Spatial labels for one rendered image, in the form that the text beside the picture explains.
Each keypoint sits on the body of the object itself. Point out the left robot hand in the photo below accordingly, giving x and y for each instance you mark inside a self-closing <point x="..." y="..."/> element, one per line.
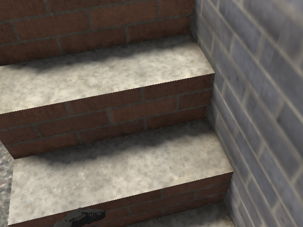
<point x="80" y="217"/>

